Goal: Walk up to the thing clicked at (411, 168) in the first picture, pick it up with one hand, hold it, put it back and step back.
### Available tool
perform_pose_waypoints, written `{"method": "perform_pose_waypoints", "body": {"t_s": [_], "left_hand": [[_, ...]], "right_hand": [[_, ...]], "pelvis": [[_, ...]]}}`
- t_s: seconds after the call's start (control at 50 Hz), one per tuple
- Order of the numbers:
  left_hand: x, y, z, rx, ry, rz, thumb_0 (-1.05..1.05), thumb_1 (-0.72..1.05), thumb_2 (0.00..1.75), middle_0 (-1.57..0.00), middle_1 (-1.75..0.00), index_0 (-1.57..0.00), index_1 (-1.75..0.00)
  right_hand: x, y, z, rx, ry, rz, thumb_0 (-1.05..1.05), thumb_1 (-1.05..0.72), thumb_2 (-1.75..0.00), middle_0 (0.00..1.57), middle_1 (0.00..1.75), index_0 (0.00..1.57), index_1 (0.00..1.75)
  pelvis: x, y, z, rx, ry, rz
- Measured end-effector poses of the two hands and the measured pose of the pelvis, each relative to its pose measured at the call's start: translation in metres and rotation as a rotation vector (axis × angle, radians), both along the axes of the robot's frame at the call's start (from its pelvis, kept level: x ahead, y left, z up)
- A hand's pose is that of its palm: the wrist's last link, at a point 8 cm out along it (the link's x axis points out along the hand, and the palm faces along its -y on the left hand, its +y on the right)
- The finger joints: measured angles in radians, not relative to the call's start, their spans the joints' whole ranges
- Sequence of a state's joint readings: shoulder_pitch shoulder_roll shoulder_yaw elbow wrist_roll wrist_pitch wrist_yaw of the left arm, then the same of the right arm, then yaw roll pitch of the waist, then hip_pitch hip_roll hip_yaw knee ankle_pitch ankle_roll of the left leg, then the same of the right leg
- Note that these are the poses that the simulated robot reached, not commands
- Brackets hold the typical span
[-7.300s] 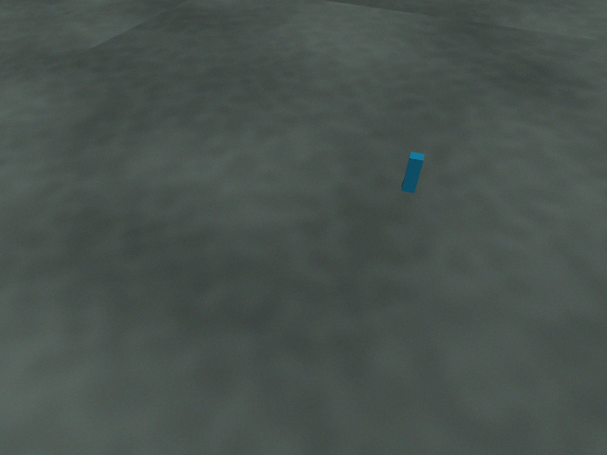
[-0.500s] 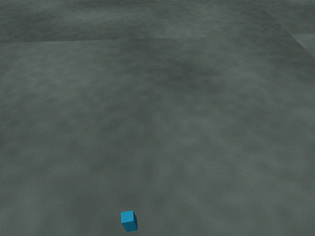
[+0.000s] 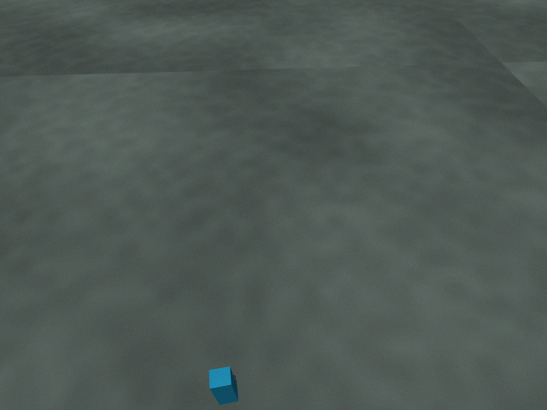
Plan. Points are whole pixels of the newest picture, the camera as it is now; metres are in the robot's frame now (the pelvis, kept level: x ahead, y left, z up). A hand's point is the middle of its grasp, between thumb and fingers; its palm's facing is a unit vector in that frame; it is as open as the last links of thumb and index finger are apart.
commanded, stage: stand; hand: left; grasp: from the side
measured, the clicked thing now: (224, 386) +0.35 +0.19 -0.68
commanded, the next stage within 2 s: go down in 0.22 s
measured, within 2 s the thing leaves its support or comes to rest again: neither
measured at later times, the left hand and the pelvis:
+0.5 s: hand out of the picture +0.13 +0.25 -0.16, palm faces +0.06 -0.95 -0.32, open 9.6 cm; pelvis -0.02 +0.00 -0.01, yaw +0 degrees
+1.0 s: hand out of the picture +0.14 +0.28 -0.20, palm faces +0.08 -0.94 -0.32, open 17.0 cm; pelvis -0.01 +0.01 -0.08, yaw -1 degrees
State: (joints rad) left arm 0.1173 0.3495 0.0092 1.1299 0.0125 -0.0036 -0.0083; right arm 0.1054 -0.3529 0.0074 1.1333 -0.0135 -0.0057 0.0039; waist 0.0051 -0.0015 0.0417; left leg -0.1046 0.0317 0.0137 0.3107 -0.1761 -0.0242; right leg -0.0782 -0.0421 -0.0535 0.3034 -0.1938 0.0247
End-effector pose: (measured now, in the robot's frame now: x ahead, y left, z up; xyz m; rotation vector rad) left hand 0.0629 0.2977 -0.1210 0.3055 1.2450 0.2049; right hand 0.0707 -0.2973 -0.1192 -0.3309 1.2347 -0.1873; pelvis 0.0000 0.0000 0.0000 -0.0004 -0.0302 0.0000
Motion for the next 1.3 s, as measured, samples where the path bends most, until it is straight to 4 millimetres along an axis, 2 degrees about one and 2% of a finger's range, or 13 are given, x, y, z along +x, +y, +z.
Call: {"method": "perform_pose_waypoints", "body": {"t_s": [0.36,0.44,0.52,0.62,0.7,0.78,0.96,1.14,1.3], "left_hand": [[0.001,0.002,0.0,0.002,-0.013,0.009,0.01,0.9,0.88,-0.19,-0.29,-0.2,-0.29],[0.032,-0.002,-0.002,-0.01,-0.104,0.038,0.01,0.8,0.79,-0.13,-0.21,-0.14,-0.22],[0.066,0.002,-0.009,-0.017,-0.144,0.026,0.01,0.61,0.6,-0.08,-0.14,-0.09,-0.14],[0.083,0.01,-0.015,-0.012,-0.164,0.014,0.01,0.35,0.36,-0.05,-0.1,-0.06,-0.1],[0.08,0.018,-0.024,-0.01,-0.151,0.022,0.0,0.13,0.24,-0.05,-0.09,-0.06,-0.09],[0.072,0.025,-0.034,-0.006,-0.158,0.025,0.0,-0.07,0.16,-0.06,-0.09,-0.06,-0.09],[0.069,0.029,-0.044,-0.008,-0.196,0.028,0.0,-0.41,0.05,-0.08,-0.09,-0.08,-0.09],[0.065,0.036,-0.048,-0.008,-0.192,0.049,0.0,-0.52,0.01,-0.1,-0.06,-0.1,-0.07],[0.061,0.046,-0.061,-0.032,-0.23,0.055,0.0,-0.53,0.0,-0.1,-0.05,-0.1,-0.05]], "right_hand": [[-0.001,0.003,0.0,0.0,-0.012,-0.01,0.0,-0.91,-0.9,0.21,0.3,0.2,0.3],[0.005,0.015,0.0,0.014,-0.107,-0.011,0.0,-0.94,-0.9,0.21,0.3,0.2,0.3],[0.003,0.027,-0.005,0.035,-0.143,-0.018,0.0,-0.96,-0.91,0.21,0.3,0.2,0.3],[-0.005,0.038,-0.012,0.06,-0.166,-0.05,0.0,-0.94,-0.9,0.21,0.3,0.2,0.3],[-0.005,0.041,-0.019,0.064,-0.186,-0.056,0.01,-0.93,-0.9,0.21,0.3,0.2,0.3],[0.003,0.041,-0.028,0.049,-0.223,-0.046,0.01,-0.91,-0.89,0.21,0.3,0.2,0.3],[0.043,0.047,-0.037,0.017,-0.343,0.007,0.01,-0.88,-0.89,0.21,0.3,0.2,0.3],[0.074,0.058,-0.039,0.013,-0.445,0.057,0.01,-0.88,-0.88,0.21,0.3,0.2,0.3],[0.076,0.058,-0.055,0.007,-0.46,0.089,0.01,-0.9,-0.89,0.21,0.3,0.2,0.3]], "pelvis": [[-0.001,0.001,-0.001,-0.001,0.009,-0.001],[-0.01,0.001,-0.006,-0.003,0.053,0.004],[-0.016,-0.001,-0.014,-0.004,0.114,-0.004],[-0.016,0.001,-0.024,-0.007,0.158,-0.016],[-0.015,0.004,-0.035,-0.01,0.198,-0.022],[-0.014,0.007,-0.05,-0.014,0.234,-0.023],[-0.012,0.011,-0.072,-0.028,0.281,-0.016],[-0.009,0.01,-0.085,-0.039,0.313,-0.007],[-0.014,0.008,-0.103,-0.043,0.357,-0.005]]}}
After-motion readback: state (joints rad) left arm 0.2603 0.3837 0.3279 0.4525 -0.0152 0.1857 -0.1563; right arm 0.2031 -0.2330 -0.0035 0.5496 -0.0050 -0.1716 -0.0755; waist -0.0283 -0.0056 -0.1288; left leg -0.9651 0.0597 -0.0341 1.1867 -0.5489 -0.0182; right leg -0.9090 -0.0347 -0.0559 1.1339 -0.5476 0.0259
